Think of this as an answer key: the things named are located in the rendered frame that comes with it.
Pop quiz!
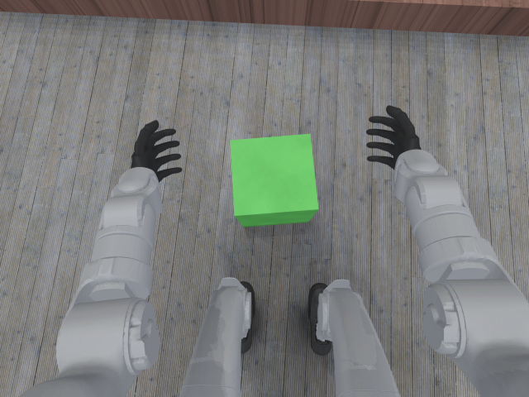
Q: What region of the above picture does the robot right upper arm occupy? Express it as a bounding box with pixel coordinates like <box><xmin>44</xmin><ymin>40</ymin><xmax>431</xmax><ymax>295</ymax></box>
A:
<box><xmin>422</xmin><ymin>279</ymin><xmax>529</xmax><ymax>397</ymax></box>

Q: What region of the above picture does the robot right forearm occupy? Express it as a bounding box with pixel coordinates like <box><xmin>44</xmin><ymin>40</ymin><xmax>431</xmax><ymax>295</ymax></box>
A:
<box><xmin>393</xmin><ymin>150</ymin><xmax>529</xmax><ymax>308</ymax></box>

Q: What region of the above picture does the robot right shin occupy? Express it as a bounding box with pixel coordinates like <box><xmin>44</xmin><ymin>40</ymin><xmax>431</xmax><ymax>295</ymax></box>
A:
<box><xmin>316</xmin><ymin>280</ymin><xmax>363</xmax><ymax>342</ymax></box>

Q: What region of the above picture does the robot right hand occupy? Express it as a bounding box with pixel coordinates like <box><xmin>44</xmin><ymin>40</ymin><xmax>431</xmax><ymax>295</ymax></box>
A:
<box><xmin>366</xmin><ymin>105</ymin><xmax>421</xmax><ymax>169</ymax></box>

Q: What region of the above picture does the left robot thigh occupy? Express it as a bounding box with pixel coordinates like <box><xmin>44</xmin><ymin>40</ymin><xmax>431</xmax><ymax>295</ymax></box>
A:
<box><xmin>179</xmin><ymin>286</ymin><xmax>251</xmax><ymax>397</ymax></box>

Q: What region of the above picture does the carton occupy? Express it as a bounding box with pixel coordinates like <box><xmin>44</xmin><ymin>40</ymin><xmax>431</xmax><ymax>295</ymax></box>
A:
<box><xmin>230</xmin><ymin>134</ymin><xmax>318</xmax><ymax>227</ymax></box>

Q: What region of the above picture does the robot left forearm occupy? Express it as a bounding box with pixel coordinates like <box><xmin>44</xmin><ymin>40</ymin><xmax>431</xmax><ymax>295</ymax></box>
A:
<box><xmin>56</xmin><ymin>167</ymin><xmax>164</xmax><ymax>370</ymax></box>

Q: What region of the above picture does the robot left hand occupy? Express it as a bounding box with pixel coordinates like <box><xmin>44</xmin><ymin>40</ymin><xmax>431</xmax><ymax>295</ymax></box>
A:
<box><xmin>131</xmin><ymin>120</ymin><xmax>182</xmax><ymax>182</ymax></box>

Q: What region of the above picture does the robot left upper arm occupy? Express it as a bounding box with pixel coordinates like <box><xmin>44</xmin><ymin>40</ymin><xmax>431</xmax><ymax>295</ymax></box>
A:
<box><xmin>19</xmin><ymin>297</ymin><xmax>160</xmax><ymax>397</ymax></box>

